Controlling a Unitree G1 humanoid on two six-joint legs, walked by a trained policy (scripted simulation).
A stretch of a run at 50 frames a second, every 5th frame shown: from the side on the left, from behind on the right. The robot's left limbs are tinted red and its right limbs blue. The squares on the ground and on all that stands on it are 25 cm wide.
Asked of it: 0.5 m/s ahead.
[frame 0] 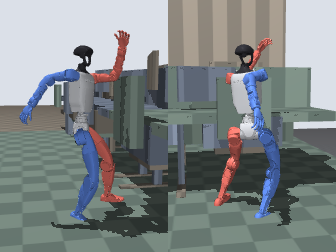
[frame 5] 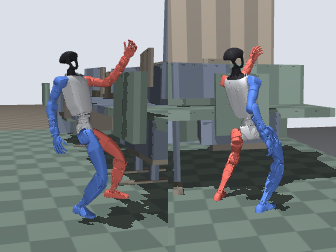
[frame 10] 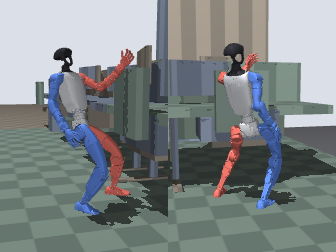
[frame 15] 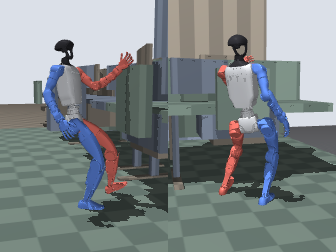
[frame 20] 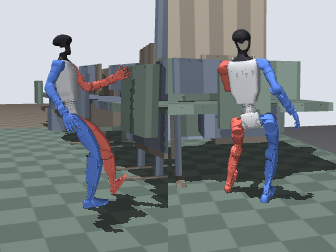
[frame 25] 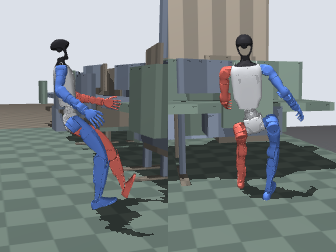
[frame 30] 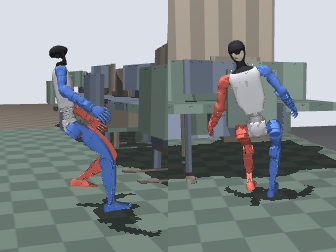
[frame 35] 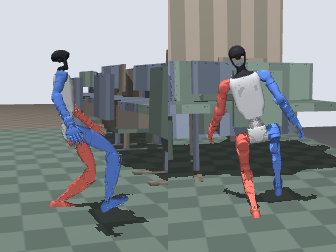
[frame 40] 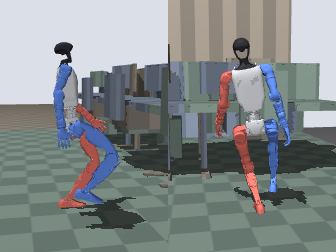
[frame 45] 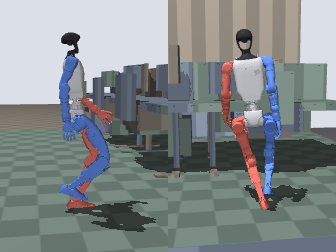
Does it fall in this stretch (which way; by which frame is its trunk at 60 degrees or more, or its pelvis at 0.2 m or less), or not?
no
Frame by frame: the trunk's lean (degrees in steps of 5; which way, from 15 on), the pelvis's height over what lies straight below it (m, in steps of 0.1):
0: 5, 0.7
5: 20 backward and to its left, 0.7
10: 20 backward, 0.7
15: 10, 0.7
20: 10, 0.7
25: 10, 0.7
30: 20 backward and to its left, 0.7
35: 15 to its left, 0.6
40: 10, 0.7
45: 10, 0.7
